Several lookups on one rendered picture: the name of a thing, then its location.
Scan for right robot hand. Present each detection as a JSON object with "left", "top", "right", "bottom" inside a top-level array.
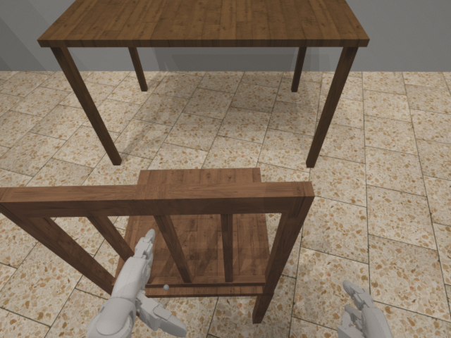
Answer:
[{"left": 338, "top": 280, "right": 393, "bottom": 338}]

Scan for chair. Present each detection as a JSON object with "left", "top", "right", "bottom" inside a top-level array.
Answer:
[{"left": 0, "top": 168, "right": 315, "bottom": 324}]

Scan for table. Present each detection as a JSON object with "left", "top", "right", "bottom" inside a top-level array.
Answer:
[{"left": 37, "top": 0, "right": 370, "bottom": 168}]

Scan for left robot hand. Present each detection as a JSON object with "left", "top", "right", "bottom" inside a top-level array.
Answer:
[{"left": 111, "top": 229, "right": 187, "bottom": 337}]

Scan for robot left forearm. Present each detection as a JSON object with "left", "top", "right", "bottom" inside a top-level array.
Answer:
[{"left": 86, "top": 298, "right": 136, "bottom": 338}]

